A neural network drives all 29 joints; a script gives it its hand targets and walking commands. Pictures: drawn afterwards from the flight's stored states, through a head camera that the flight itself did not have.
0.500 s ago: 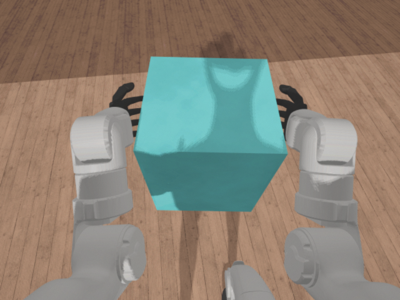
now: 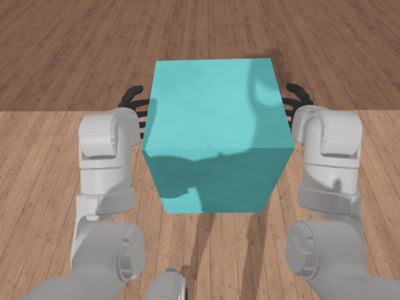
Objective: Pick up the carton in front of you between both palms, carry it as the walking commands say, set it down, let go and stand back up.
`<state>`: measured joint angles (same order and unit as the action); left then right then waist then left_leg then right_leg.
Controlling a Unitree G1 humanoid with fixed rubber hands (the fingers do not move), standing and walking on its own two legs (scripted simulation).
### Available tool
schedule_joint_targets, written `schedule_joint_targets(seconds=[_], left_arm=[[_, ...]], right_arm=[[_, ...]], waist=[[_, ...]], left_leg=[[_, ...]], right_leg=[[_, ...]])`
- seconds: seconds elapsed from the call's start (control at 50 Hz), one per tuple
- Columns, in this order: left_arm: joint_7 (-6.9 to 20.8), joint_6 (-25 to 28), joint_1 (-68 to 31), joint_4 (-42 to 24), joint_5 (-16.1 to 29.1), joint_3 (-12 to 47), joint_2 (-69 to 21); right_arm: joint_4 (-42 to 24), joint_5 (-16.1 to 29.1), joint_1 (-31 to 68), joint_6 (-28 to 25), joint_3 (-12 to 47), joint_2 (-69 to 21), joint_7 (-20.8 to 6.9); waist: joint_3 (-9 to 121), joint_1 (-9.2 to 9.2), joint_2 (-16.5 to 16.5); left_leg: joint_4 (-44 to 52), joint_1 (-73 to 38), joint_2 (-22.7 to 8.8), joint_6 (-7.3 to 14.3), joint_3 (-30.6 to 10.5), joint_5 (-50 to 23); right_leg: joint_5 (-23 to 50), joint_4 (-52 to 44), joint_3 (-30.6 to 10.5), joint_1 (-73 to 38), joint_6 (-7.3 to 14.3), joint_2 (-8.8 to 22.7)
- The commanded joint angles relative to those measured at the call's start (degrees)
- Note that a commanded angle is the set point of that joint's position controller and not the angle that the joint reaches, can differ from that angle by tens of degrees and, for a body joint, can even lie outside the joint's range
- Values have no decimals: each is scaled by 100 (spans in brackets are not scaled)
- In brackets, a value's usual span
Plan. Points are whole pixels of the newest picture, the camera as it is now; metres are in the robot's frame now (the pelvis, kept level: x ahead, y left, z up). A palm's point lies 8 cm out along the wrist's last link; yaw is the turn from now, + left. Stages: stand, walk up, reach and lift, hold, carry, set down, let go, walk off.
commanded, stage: carry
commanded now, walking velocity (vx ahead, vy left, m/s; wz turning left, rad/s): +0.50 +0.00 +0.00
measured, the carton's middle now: (213, 143) +0.40 +0.02 +0.10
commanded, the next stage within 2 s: none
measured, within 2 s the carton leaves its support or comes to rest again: neither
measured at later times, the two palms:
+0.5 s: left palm (170, 24) +0.69 +0.14 +0.20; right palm (292, 29) +0.68 -0.16 +0.20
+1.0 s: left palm out of the picture +0.98 +0.17 +0.20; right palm out of the picture +0.98 -0.13 +0.21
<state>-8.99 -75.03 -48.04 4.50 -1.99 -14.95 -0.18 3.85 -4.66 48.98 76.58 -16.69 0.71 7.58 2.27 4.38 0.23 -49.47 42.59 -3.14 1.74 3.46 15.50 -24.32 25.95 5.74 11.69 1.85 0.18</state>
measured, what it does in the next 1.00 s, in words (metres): climbs: left foot, then right foot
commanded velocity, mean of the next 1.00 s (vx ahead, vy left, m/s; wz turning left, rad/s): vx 0.50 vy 0.00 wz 0.00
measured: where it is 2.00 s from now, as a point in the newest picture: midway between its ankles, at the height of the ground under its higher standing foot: (216, 128)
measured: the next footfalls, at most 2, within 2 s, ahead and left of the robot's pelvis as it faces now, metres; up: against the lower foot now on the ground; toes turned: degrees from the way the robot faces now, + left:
left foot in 0.08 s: +0.24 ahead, +0.11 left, +0.02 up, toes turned +5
right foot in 0.50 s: +0.49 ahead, -0.09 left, +0.04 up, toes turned -6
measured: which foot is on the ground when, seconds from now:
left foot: up 0.00-0.06, down 0.08-0.52, up 0.54-0.92, down 0.94-1.00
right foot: down 0.00-0.10, up 0.12-0.48, down 0.50-0.96, up 0.98-1.00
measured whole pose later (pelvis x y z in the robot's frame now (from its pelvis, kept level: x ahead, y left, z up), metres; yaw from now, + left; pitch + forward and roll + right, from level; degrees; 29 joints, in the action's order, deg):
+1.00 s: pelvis +0.61 +0.03 +0.03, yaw -1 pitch +4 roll +1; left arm -7.5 -75.2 -48.2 10.5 -2.8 -15.6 2.1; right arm 12.4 -5.1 49.7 74.4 -14.6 0.3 7.5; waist 4.0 -1.1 -1.8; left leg -39.5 33.2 0.6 5.0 8.7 14.0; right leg -28.9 52.3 1.9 14.6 0.3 2.8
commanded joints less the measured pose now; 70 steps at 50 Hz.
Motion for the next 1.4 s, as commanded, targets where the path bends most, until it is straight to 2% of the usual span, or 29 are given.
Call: schedule_joint_targets(seconds=[0.0, 0.04, 0.06, 0.08, 0.1, 0.12, 0.16, 0.2, 0.28, 0.42, 0.48, 0.5, 0.52, 0.54, 0.58, 0.6, 0.64, 0.74, 0.86, 0.92, 0.94, 0.96, 0.98, 1.04, 1.08, 1.2, 1.32, 1.36, 1.38], left_arm=[[1549, -53, -4237, -145, 2546, 3418, -5936], [1558, -44, -4135, 147, 2446, 3311, -5952], [1568, -30, -4113, 260, 2374, 3264, -5956], [1591, -23, -4098, 370, 2328, 3199, -6027], [1595, 2, -4249, 319, 2326, 3208, -6145], [1553, 42, -4420, 223, 2292, 3212, -6240], [1432, 80, -4471, -54, 2199, 3155, -6198], [1282, 88, -4289, -252, 2091, 3100, -6106], [1107, 84, -3956, -448, 1857, 3159, -5842], [1184, -70, -3737, -60, 1811, 3302, -5549], [1305, -82, -3638, 421, 1874, 3183, -5638], [1351, -62, -3485, 601, 1908, 3109, -5669], [1372, 13, -3561, 677, 1885, 3069, -5613], [1411, 38, -3713, 564, 2020, 3078, -5802], [1477, 89, -4393, -79, 2425, 3329, -6208], [1493, 115, -4725, -387, 2617, 3458, -6339], [1496, 132, -4992, -748, 2843, 3539, -6437], [1514, 27, -4778, -952, 2884, 3547, -6182], [1558, -58, -4229, -127, 2540, 3393, -5922], [1571, -31, -4115, 271, 2389, 3248, -5972], [1579, -11, -4122, 340, 2311, 3222, -5962], [1594, -9, -4186, 376, 2315, 3172, -6140], [1561, 31, -4425, 224, 2299, 3207, -6166], [1363, 77, -4529, -178, 2209, 3154, -6149], [1220, 66, -4336, -373, 2104, 3106, -6043], [1069, -17, -3969, -474, 1813, 3216, -5639], [1270, -98, -3752, 304, 1853, 3239, -5692], [1348, -67, -3730, 572, 1900, 3153, -5816], [1382, -33, -3622, 723, 1928, 3076, -5842]], right_arm=[[340, 2047, 3618, -79, 3350, -5671, -1057], [633, 2126, 3565, -105, 3296, -5798, -1149], [778, 2180, 3465, -140, 3228, -5830, -1194], [830, 2217, 3443, -192, 3163, -5812, -1229], [757, 2266, 3664, -258, 3212, -5939, -1260], [421, 2426, 3983, -264, 3289, -6146, -1296], [-245, 2875, 4647, -323, 3586, -6489, -1353], [-683, 3149, 4952, -338, 3754, -6624, -1365], [-916, 3171, 4654, -282, 3769, -6411, -1356], [-315, 2818, 4118, -132, 3713, -5935, -1374], [200, 2665, 3901, -114, 3568, -5930, -1401], [311, 2626, 3994, -118, 3532, -5887, -1424], [402, 2605, 4073, -107, 3470, -6085, -1450], [366, 2579, 4273, -138, 3424, -6157, -1443], [227, 2520, 4335, -200, 3368, -6237, -1354], [151, 2488, 4308, -214, 3346, -6257, -1285], [-24, 2366, 4182, -226, 3267, -6185, -1142], [-294, 2133, 3959, -187, 3323, -5803, -925], [328, 2071, 3647, -71, 3352, -5691, -1050], [768, 2192, 3546, -121, 3245, -5849, -1198], [858, 2256, 3481, -165, 3179, -5903, -1243], [826, 2287, 3662, -241, 3153, -5854, -1267], [626, 2400, 3887, -261, 3247, -6104, -1298], [-403, 2989, 4837, -317, 3618, -6506, -1358], [-765, 3188, 4975, -310, 3714, -6554, -1353], [-828, 3054, 4497, -156, 3706, -6131, -1342], [91, 2691, 4065, -109, 3559, -5989, -1427], [356, 2633, 3976, -137, 3465, -6047, -1449], [439, 2617, 4008, -154, 3443, -6050, -1465]], waist=[[2103, -68, -926], [2472, -534, -882], [2964, -868, -547], [3409, -970, 646], [3250, -1003, 1864], [3113, -876, 1329], [2783, -880, 201], [2830, -696, 306], [2812, -793, 566], [2296, -824, 820], [2823, -287, 642], [3298, 58, 179], [3445, 21, -1618], [3104, 48, -1676], [2810, 58, -437], [2713, -1, -240], [2774, -117, -520], [2575, -34, -647], [2098, -54, -923], [2695, -744, -744], [3166, -1020, -91], [3325, -912, 1625], [3139, -913, 1630], [2776, -817, 211], [2886, -697, 422], [2734, -831, 578], [2190, -801, 868], [2531, -401, 787], [3045, -79, 516]], left_leg=[[1031, -804, 436, 107, 677, -197], [1842, -2550, 855, 267, 1124, -403], [1852, -4098, 528, 378, 633, -334], [2321, -5261, -978, 891, -2117, 666], [2971, -6011, -1674, 1559, -4226, -476], [2593, -6011, -1697, 1661, -3823, -1006], [2337, -5237, -1390, 1366, -2802, -1596], [2532, -4871, -1227, 1110, -2276, -1130], [2675, -4983, -1192, 1252, -1781, -1261], [2592, -4576, -842, 833, -562, -2567], [917, -3768, -571, 311, 200, -3783], [-240, -2731, -442, 79, 251, -2191], [-1764, -843, 471, -167, 224, -31], [-2689, 299, 640, -81, -332, 1459], [-3140, 668, 235, 76, -564, 1135], [-2859, 610, 110, 89, -581, 917], [-2501, 380, 48, 81, -495, 718], [-1417, 688, -82, -85, -193, 411], [880, -567, 318, 56, 564, -255], [1866, -3312, 797, 299, 1049, -422], [2019, -4724, -168, 475, -484, 443], [2711, -5769, -1628, 1265, -3683, 175], [2874, -5956, -1728, 1579, -4235, -422], [2392, -5088, -1342, 1261, -2650, -1473], [2558, -4871, -1217, 1092, -2219, -1114], [2761, -5007, -1120, 1245, -1429, -1473], [2477, -4643, -802, 776, -463, -3003], [1270, -4109, -634, 429, 96, -4107], [317, -3276, -520, 178, 282, -3337]], right_leg=[[3953, -141, -640, -1467, 748, 1136], [5240, 1115, -14, -1003, 387, 930], [4398, 2136, 113, -191, 144, 834], [2475, 3544, 83, 1189, -157, 353], [-379, 4835, -315, 2895, -204, -584], [-440, 5663, -760, 3454, 11, -200], [-131, 5531, -844, 3593, 112, 140], [121, 4917, -823, 3334, 120, 289], [232, 4000, -494, 3621, 26, 301], [1066, 1306, 295, 2415, 56, -37], [1377, 384, 700, -243, 337, -401], [626, 289, -653, -1682, 519, 544], [833, -269, -3662, -2703, 1341, 1895], [1689, -430, -4262, -2946, 1607, 2010], [2874, 24, -3150, -2545, 1398, 1805], [2706, -24, -2766, -2205, 1180, 1669], [2194, -211, -2337, -1882, 985, 1512], [2196, -480, -1763, -1905, 1186, 1469], [3622, -256, -736, -1510, 789, 1167], [4989, 1594, 79, -647, 252, 872], [3212, 2867, 54, 441, 4, 741], [327, 4231, -124, 2278, -217, -247], [-460, 5256, -671, 3229, -60, -338], [-10, 5313, -852, 3511, 120, 206], [159, 4831, -771, 3289, 116, 276], [505, 3242, -370, 3612, -43, 365], [1059, 1149, 426, 2357, 108, -124], [1346, 387, 781, 524, 300, -466], [1144, 401, 243, -1039, 426, -78]])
